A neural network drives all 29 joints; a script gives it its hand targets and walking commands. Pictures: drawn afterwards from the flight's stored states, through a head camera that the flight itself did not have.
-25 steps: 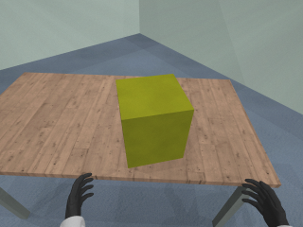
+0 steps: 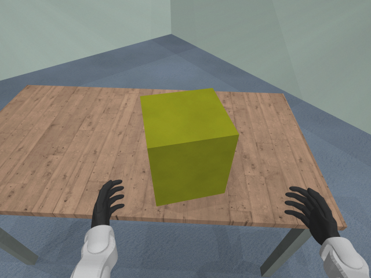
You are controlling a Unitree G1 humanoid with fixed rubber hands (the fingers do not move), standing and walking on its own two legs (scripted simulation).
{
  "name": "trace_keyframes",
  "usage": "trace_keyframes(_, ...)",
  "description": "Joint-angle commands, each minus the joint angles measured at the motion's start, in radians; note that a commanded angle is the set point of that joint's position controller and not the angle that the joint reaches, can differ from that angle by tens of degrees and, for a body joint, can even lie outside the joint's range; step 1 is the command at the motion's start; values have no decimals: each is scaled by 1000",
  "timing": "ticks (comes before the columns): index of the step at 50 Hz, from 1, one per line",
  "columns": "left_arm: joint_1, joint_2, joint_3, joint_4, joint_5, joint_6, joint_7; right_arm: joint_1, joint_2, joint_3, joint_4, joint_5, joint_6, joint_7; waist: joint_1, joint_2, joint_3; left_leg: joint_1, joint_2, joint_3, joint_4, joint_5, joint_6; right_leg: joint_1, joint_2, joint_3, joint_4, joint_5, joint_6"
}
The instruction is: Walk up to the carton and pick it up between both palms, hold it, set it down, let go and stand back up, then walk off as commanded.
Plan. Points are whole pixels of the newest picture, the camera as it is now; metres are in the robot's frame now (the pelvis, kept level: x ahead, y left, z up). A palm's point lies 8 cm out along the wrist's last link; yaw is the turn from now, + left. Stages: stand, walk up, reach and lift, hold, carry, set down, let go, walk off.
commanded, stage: reach and lift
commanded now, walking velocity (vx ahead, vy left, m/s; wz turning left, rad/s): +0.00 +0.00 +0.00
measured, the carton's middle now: (184, 147) +0.48 +0.04 -0.01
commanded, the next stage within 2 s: none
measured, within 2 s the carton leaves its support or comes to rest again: neither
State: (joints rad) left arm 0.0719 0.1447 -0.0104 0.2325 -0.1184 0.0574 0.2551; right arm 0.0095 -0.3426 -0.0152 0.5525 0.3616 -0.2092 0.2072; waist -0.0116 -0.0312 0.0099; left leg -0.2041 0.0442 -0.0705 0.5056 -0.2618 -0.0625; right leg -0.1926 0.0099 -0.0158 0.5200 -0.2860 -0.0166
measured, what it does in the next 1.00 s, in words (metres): stands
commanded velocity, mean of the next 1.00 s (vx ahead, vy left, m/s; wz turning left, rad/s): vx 0.00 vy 0.00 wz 0.00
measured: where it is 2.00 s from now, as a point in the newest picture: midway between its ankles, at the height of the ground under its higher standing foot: outside the picture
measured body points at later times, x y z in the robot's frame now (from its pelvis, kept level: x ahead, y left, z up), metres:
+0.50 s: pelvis -0.02 +0.00 +0.00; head -0.03 +0.01 +0.45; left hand +0.31 +0.19 +0.08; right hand +0.32 -0.24 +0.08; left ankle +0.01 +0.16 -0.74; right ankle +0.00 -0.11 -0.74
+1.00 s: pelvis +0.00 +0.00 +0.00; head +0.01 +0.01 +0.45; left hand +0.36 +0.20 +0.12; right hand +0.40 -0.21 +0.13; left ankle +0.01 +0.16 -0.74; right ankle +0.00 -0.11 -0.74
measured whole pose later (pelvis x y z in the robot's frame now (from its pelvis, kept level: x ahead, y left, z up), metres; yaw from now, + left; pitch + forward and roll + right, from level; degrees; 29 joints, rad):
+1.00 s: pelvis +0.00 +0.00 +0.00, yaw +0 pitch +0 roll +0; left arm -0.45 0.14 0.10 0.18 -0.10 0.56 0.23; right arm -0.57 -0.38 -0.02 0.58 0.38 0.22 0.11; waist 0.01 -0.02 0.01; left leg -0.24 0.04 -0.07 0.45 -0.22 -0.06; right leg -0.22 0.01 -0.02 0.46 -0.24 -0.02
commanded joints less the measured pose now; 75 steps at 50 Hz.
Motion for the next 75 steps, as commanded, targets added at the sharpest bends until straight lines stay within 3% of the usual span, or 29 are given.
trace_keyframes(1, -256, -27, 45, -397, 27, 18, -8, -345, -344, 11, -301, 74, -23, -35, 108, 38, -279, 114, -76, 124, -133, 381, -3, 59, 69, 36, -163, 397, -18)
trace_keyframes(5, -286, -31, 68, -389, 26, 66, -18, -397, -353, 11, -293, 73, 19, -48, 110, 20, -266, 89, -76, 126, -144, 379, -1, 93, 65, 44, -173, 421, -16)
trace_keyframes(6, -330, -23, 64, -412, 23, 71, -17, -419, -356, 5, -288, 66, 31, -48, 88, 28, -293, 110, -73, 128, -142, 369, -7, 80, 71, 41, -178, 382, -21)
trace_keyframes(9, -337, -19, 84, -398, 8, 99, -21, -448, -364, 7, -307, 60, 51, -54, 106, -10, -269, 109, -74, 131, -163, 327, 8, 64, 71, 40, -183, 348, -11)
trace_keyframes(12, -409, 3, 102, -405, 0, 114, -6, -512, -361, -8, -318, 74, 76, -50, 129, 25, -295, 93, -71, 126, -167, 305, 5, 55, 73, 46, -179, 312, -16)
trace_keyframes(15, -492, -4, 103, -314, 4, 158, -12, -593, -364, -17, -253, 52, 119, -54, 117, 7, -239, 67, -64, 121, -187, 215, 16, 20, 72, 48, -200, 205, -20)
trace_keyframes(16, -510, -5, 94, -305, 9, 169, -8, -608, -355, -18, -256, 54, 129, -52, 133, 34, -253, 75, -60, 121, -183, 189, 15, 0, 67, 49, -195, 174, -21)
trace_keyframes(19, -580, 19, 135, -232, 4, 211, -2, -687, -333, 6, -234, 45, 175, -52, 167, -29, -222, 12, -62, 131, -199, 110, 42, -8, 67, 60, -199, 88, -15)
trace_keyframes(21, -633, 31, 128, -193, 0, 247, 0, -743, -356, -17, -185, 46, 210, -48, 167, 15, -221, 11, -61, 127, -208, 93, 39, -31, 63, 65, -196, 82, -18)
trace_keyframes(24, -722, 39, 134, -165, 1, 291, 0, -823, -352, -23, -150, 38, 250, -58, 163, 11, -236, -13, -56, 125, -207, 75, 37, -2, 56, 70, -192, 84, -14)
trace_keyframes(26, -710, 44, 168, -144, 1, 326, 1, -839, -345, 2, -133, 47, 276, -61, 198, -7, -254, -4, -55, 129, -201, 132, 39, 10, 62, 69, -181, 141, -7)
trace_keyframes(28, -740, 67, 200, -82, 16, 367, -8, -861, -355, 7, -72, 46, 307, -73, 199, -23, -235, -14, -59, 130, -201, 145, 45, 39, 55, 83, -181, 171, 0)
trace_keyframes(29, -769, 69, 195, -130, 8, 366, -9, -904, -371, 9, -106, 50, 305, -75, 207, -21, -289, -6, -60, 130, -196, 168, 40, 41, 62, 74, -177, 187, -2)
trace_keyframes(37, -848, 67, 207, -184, 24, 450, -33, -975, -366, 16, -39, 56, 365, -100, 169, 28, -367, 68, -58, 128, -159, 333, 9, 103, 66, 52, -171, 377, 4)
trace_keyframes(39, -811, 91, 254, -221, 58, 468, -39, -962, -378, 22, -40, 65, 370, -108, 190, 33, -401, 80, -62, 132, -144, 408, 4, 147, 66, 56, -152, 495, 17)
trace_keyframes(40, -848, 86, 238, -199, 42, 471, -43, -1001, -388, 18, -27, 59, 376, -113, 168, 13, -387, 71, -63, 130, -148, 390, 3, 144, 67, 55, -150, 483, 20)
trace_keyframes(46, -950, 124, 238, -279, 11, 464, -31, -1104, -388, 18, -90, 79, 373, -114, 176, 38, -486, 78, -59, 131, -123, 464, -4, 142, 68, 44, -135, 560, 19)
trace_keyframes(52, -1054, 138, 214, -95, 25, 499, -12, -1203, -407, -3, 80, 67, 416, -102, 178, 56, -432, 44, -41, 117, -146, 312, 0, 55, 77, 36, -158, 334, 5)
trace_keyframes(53, -1108, 160, 218, -62, 5, 496, -12, -1269, -393, 22, 83, 75, 420, -101, 187, 11, -409, -5, -39, 120, -150, 284, 9, 57, 73, 42, -159, 313, 6)
trace_keyframes(54, -1096, 163, 227, -41, 15, 496, -11, -1247, -384, 46, 90, 86, 425, -94, 210, 17, -426, -3, -42, 125, -153, 290, 16, 80, 72, 40, -152, 332, 11)
trace_keyframes(57, -1156, 181, 212, 8, -7, 497, -1, -1314, -403, 30, 98, 84, 418, -91, 203, 18, -513, -6, -44, 124, -140, 298, 17, 75, 72, 37, -143, 359, 12)
trace_keyframes(59, -1214, 192, 222, 62, 1, 500, 4, -1368, -398, 49, 145, 88, 434, -87, 225, 36, -516, -12, -37, 122, -144, 269, 10, 50, 71, 34, -146, 298, 4)
trace_keyframes(63, -1264, 227, 246, 101, 1, 486, 6, -1423, -391, 73, 150, 81, 427, -99, 249, -3, -582, -65, -50, 135, -139, 295, 21, 121, 65, 54, -123, 403, 18)
trace_keyframes(64, -1296, 237, 237, 142, -3, 482, 4, -1445, -398, 71, 192, 74, 432, -97, 233, -1, -590, -74, -45, 132, -133, 300, 21, 111, 63, 48, -117, 430, 21)
trace_keyframes(66, -1301, 248, 263, 132, 10, 478, 8, -1480, -399, 85, 174, 81, 421, -105, 268, -13, -634, -76, -51, 141, -125, 371, 14, 156, 68, 48, -105, 513, 19)
trace_keyframes(70, -1344, 255, 256, 74, 9, 470, 0, -1508, -421, 46, 186, 73, 411, -118, 220, 8, -728, -63, -54, 142, -97, 445, -4, 186, 64, 36, -73, 682, 32)
trace_keyframes(72, -1378, 257, 252, 115, -10, 466, -7, -1524, -418, 65, 218, 73, 416, -120, 215, -23, -720, -109, -54, 139, -104, 421, 2, 205, 57, 38, -67, 696, 41)
trace_keyframes(74, -1431, 253, 245, 116, -9, 455, -2, -1578, -416, 51, 249, 64, 416, -118, 206, 10, -755, -115, -54, 143, -102, 422, -4, 186, 61, 35, -72, 668, 29)
trace_keyframes(75, -1385, 242, 247, 134, -3, 462, -9, -1560, -407, 78, 260, 84, 420, -119, 230, -4, -730, -102, -54, 141, -99, 460, -1, 201, 59, 38, -68, 717, 33)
